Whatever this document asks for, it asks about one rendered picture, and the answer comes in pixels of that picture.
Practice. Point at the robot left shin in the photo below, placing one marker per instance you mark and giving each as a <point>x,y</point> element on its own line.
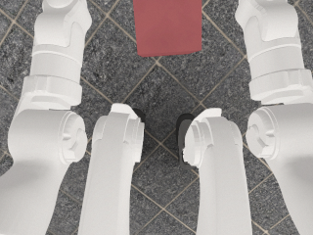
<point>100,124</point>

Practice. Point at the carton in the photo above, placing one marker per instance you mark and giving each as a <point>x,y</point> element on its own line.
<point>167,27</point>

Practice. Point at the robot left upper arm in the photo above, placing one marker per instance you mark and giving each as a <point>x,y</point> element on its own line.
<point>43,144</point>

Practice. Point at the robot right upper arm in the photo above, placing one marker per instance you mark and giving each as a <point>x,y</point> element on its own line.
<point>283,136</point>

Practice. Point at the robot left forearm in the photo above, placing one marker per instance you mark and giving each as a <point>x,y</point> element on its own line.
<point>57,57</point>

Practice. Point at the robot right forearm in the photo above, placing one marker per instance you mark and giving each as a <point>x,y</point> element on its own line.
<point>273,50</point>

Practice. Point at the left robot thigh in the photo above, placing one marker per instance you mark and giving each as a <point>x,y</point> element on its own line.
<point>106,202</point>

